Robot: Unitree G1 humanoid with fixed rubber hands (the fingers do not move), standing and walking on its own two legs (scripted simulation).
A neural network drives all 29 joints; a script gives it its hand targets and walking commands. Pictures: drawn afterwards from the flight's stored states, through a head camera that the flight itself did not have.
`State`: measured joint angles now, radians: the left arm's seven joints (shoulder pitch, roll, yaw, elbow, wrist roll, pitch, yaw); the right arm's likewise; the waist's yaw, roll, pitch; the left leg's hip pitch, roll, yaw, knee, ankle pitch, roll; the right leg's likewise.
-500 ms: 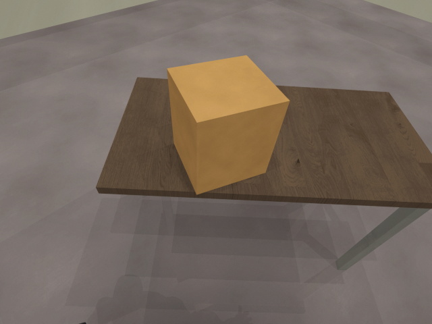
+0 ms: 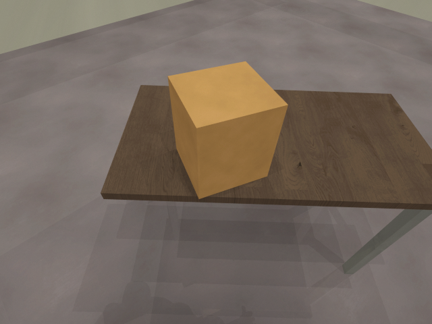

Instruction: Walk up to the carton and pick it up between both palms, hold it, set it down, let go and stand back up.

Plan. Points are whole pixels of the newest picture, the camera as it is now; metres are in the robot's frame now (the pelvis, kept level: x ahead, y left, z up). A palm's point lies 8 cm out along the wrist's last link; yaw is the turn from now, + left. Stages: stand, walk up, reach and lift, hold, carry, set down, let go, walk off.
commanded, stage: walk up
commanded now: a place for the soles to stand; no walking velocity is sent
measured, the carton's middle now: (222, 130) +0.57 +0.00 +0.01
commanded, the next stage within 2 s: none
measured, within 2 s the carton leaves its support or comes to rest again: neither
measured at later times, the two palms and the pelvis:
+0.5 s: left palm (32, 310) +0.18 +0.39 -0.13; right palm out of the picture +0.10 -0.25 -0.08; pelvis +0.11 +0.07 +0.00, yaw +2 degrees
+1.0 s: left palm (85, 264) +0.26 +0.30 -0.11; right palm (360, 286) +0.23 -0.30 -0.12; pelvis +0.18 +0.00 -0.01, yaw +1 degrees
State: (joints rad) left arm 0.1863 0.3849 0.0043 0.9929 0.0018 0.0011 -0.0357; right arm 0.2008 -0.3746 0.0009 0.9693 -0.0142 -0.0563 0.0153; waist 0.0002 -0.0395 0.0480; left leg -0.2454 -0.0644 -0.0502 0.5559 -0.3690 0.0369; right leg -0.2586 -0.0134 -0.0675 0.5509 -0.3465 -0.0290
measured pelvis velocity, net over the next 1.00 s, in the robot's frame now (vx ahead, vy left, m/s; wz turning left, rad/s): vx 0.18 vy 0.00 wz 0.01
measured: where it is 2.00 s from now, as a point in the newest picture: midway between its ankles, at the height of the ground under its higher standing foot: outside the picture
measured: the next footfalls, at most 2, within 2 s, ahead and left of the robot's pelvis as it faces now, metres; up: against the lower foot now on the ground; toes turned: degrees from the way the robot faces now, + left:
left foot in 0.28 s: +0.13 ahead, +0.17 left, +0.00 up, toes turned -1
right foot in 0.74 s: +0.30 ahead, -0.07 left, +0.00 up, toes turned +1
